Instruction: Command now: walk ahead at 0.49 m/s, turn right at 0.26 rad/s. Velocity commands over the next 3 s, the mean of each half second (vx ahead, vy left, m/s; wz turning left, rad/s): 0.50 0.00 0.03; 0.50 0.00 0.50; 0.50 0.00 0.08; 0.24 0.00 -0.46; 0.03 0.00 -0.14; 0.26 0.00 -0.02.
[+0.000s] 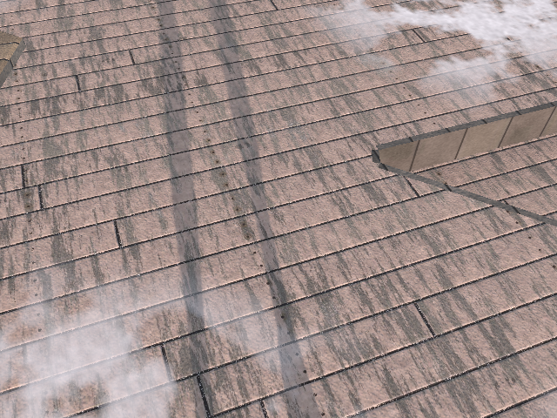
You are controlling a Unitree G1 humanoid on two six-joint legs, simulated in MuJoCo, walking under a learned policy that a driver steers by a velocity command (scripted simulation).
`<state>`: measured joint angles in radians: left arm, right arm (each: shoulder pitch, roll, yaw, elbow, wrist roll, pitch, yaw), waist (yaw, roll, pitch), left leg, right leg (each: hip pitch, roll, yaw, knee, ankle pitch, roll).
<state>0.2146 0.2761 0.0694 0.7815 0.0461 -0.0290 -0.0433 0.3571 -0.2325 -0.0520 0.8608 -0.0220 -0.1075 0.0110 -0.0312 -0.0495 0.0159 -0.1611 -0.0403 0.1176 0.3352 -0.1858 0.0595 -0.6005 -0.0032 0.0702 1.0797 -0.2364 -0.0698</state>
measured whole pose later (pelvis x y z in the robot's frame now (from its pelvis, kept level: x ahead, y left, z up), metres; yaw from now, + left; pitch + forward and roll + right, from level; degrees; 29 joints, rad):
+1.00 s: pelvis +0.52 +0.03 -0.01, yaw +22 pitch +0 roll +0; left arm 0.17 0.24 0.04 0.81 0.04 -0.06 0.00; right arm 0.30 -0.26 -0.08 0.89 0.00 -0.04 0.01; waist -0.01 -0.02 0.06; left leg -0.22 -0.14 0.02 0.39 -0.18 0.14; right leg -0.54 -0.12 0.04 1.15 -0.30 0.02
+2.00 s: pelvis +0.97 +0.16 -0.01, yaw +4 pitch +0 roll -1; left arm 0.28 0.31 0.08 0.83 0.02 0.03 0.01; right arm 0.12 -0.24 -0.01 0.75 -0.01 -0.03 -0.03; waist 0.04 -0.03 0.08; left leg -0.36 -0.02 0.03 0.48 -0.09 0.06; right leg -0.38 0.13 0.07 1.11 -0.52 -0.01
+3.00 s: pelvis +1.12 +0.20 +0.00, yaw +2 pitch +0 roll +0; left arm 0.23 0.24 0.04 1.00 0.04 -0.05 -0.03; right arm 0.43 -0.19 -0.04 1.05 -0.02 -0.08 0.00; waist -0.02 -0.03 0.01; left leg -0.06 -0.06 0.06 0.29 -0.23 0.08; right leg -0.47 -0.04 -0.03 1.02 -0.25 -0.08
